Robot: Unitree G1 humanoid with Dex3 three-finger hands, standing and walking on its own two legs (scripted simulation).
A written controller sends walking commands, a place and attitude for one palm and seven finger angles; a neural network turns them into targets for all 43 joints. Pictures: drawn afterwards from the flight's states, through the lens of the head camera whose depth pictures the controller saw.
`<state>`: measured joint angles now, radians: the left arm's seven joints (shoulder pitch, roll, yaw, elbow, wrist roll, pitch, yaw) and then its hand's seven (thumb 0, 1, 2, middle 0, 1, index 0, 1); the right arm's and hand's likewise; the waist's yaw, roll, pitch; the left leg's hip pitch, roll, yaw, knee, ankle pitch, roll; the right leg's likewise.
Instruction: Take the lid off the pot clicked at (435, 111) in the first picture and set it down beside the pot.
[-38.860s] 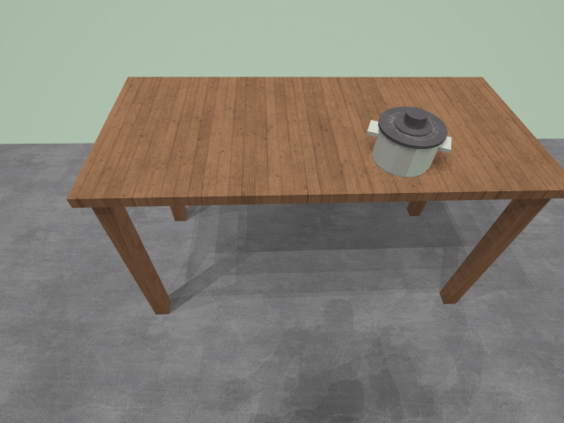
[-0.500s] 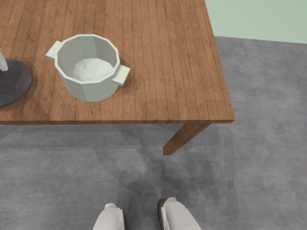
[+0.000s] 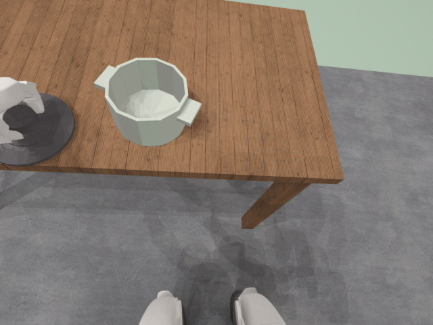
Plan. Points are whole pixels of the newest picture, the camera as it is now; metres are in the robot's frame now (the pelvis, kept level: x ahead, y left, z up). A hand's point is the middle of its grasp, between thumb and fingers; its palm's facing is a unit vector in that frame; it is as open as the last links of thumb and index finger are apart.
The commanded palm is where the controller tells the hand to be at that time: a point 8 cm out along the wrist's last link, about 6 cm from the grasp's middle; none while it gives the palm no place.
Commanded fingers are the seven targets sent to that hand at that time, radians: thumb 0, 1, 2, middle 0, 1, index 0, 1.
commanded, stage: open the fingers wide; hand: left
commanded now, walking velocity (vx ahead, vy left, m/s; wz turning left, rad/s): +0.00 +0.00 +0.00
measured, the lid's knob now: (21, 119) +0.49 +0.34 -0.01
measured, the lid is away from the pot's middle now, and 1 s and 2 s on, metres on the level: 0.23 0.23 0.23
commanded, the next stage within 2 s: raise the empty hand in 0.72 s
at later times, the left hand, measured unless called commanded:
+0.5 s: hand (6, 124) +0.46 +0.34 +0.03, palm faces -0.50 -0.07 -0.86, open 10.2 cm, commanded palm +0.51 +0.33 +0.07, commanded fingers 0.00 0.13 0.36 -0.27 -1.01 -0.27 -1.01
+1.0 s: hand (1, 114) +0.47 +0.34 +0.04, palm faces -0.46 -0.10 -0.88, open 10.9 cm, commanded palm +0.51 +0.33 +0.09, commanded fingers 0.00 0.12 0.37 -0.27 -1.00 -0.27 -1.00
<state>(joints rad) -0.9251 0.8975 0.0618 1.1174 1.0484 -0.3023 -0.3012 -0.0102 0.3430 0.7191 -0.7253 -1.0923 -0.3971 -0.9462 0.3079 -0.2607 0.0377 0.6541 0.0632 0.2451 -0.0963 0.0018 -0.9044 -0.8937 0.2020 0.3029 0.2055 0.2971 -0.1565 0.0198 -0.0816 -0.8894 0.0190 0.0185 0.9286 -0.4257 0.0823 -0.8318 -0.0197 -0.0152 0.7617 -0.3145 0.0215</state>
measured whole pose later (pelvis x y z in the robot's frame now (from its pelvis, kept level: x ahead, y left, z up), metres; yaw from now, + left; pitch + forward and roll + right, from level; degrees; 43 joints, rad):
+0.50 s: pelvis -0.01 -0.01 +0.00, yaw +0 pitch +22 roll -5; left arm -0.98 0.94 0.03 1.17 1.04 -0.29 -0.29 0.00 0.22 0.37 -0.37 -1.05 -0.30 -1.02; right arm 0.34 -0.28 0.06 0.66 0.09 0.21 -0.11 0.00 -0.91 -0.89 0.20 0.30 0.20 0.30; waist -0.17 0.02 -0.07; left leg -0.91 0.02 0.02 0.95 -0.42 0.08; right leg -0.87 -0.01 0.00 0.80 -0.32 0.03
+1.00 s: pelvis +0.00 -0.01 +0.00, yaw +0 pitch +22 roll -5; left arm -0.95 0.94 0.10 1.09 1.02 -0.31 -0.33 0.00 0.13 0.36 -0.28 -1.01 -0.29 -1.01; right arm 0.32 -0.27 0.04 0.67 0.07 0.23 -0.12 0.00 -0.91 -0.89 0.20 0.30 0.20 0.30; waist -0.16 0.02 -0.08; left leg -0.91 0.02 0.02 0.94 -0.42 0.07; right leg -0.86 -0.01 -0.01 0.78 -0.31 0.04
